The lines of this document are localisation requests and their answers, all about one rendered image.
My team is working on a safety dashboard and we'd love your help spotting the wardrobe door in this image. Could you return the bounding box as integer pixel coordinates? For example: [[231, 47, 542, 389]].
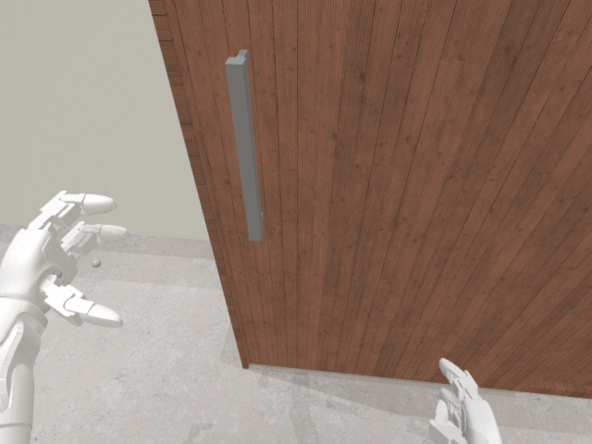
[[539, 336, 592, 386], [165, 0, 592, 392]]

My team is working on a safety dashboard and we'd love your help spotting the right robot hand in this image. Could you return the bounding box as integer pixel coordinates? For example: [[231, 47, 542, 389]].
[[429, 358, 502, 444]]

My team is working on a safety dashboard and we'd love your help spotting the handle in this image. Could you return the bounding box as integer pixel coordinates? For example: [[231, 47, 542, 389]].
[[225, 49, 264, 241]]

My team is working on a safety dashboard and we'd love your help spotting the left robot hand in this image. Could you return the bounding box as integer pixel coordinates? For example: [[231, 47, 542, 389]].
[[0, 191, 130, 327]]

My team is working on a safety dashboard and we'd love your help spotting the robot left forearm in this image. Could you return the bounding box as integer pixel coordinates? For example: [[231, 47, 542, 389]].
[[0, 297, 48, 444]]

